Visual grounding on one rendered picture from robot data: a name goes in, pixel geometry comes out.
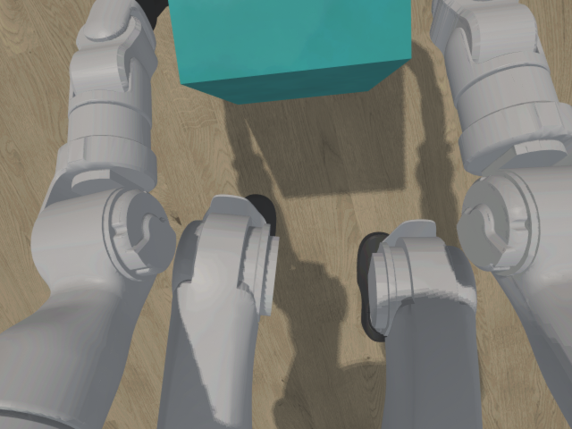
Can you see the right robot upper arm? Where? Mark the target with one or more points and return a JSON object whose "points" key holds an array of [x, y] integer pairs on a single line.
{"points": [[517, 224]]}

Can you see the robot left foot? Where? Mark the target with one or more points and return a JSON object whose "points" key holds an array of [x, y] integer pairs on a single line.
{"points": [[266, 208]]}

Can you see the robot left hand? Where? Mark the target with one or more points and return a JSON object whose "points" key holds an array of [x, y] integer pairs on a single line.
{"points": [[153, 9]]}

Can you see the left robot upper arm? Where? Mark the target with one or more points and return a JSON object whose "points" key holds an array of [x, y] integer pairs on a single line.
{"points": [[99, 254]]}

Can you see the left robot forearm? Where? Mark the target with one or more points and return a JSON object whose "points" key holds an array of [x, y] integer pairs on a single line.
{"points": [[110, 106]]}

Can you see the robot left thigh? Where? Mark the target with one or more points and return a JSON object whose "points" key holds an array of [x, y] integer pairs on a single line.
{"points": [[208, 368]]}

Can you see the right robot forearm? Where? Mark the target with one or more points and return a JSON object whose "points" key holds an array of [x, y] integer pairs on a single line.
{"points": [[501, 85]]}

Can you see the carton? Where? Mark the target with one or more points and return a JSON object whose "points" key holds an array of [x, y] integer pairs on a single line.
{"points": [[252, 51]]}

